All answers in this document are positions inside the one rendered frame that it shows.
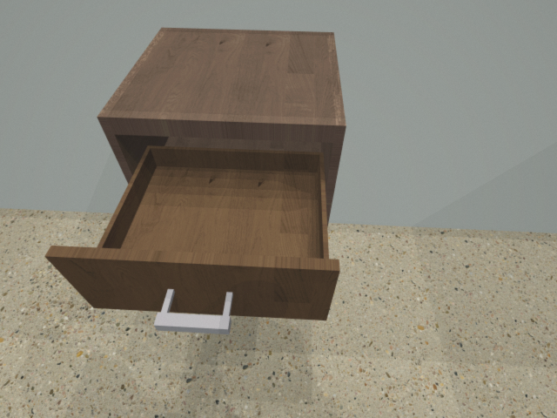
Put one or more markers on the drawer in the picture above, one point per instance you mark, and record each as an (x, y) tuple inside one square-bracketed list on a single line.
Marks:
[(206, 221)]

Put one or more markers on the cabinet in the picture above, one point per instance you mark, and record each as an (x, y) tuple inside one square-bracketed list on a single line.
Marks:
[(268, 90)]

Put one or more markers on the handle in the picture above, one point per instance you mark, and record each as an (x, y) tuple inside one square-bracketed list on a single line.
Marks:
[(193, 323)]

